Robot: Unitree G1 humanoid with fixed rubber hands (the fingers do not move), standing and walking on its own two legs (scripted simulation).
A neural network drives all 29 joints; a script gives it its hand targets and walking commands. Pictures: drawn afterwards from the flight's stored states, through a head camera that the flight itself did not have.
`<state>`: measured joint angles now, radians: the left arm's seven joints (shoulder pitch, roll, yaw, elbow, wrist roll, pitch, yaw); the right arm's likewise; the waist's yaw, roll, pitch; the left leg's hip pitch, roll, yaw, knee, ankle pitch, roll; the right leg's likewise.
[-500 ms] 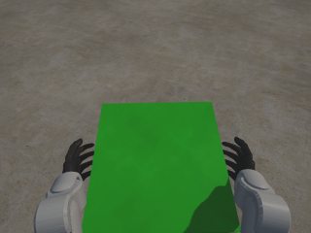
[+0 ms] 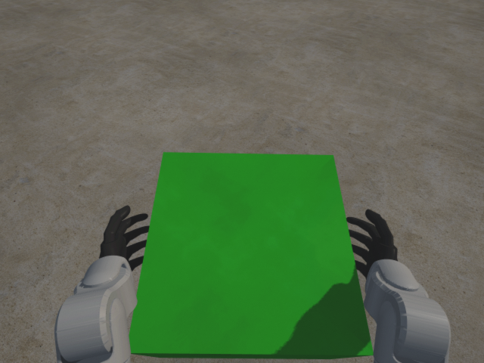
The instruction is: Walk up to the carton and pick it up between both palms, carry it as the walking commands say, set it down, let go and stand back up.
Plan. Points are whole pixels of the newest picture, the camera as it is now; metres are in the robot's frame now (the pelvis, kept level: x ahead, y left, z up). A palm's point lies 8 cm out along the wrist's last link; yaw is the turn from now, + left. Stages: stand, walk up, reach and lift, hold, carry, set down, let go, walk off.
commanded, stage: carry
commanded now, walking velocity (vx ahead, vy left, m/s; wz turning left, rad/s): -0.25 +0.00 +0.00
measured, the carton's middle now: (247, 256) +0.29 +0.01 +0.02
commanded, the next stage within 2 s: none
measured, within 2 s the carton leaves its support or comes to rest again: neither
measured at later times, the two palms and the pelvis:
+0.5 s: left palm out of the picture +0.01 +0.22 +0.09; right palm out of the picture +0.04 -0.14 +0.10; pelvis -0.20 +0.02 +0.01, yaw +2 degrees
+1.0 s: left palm out of the picture -0.15 +0.17 +0.10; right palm out of the picture -0.16 -0.18 +0.10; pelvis -0.39 +0.00 +0.01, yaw +0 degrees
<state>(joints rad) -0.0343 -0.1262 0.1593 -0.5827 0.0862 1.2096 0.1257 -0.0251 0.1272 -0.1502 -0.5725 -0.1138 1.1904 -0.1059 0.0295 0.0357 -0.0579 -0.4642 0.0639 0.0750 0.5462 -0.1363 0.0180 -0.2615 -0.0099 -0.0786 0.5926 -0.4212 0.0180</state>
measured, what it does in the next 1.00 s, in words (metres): walks backwards: right foot, then left foot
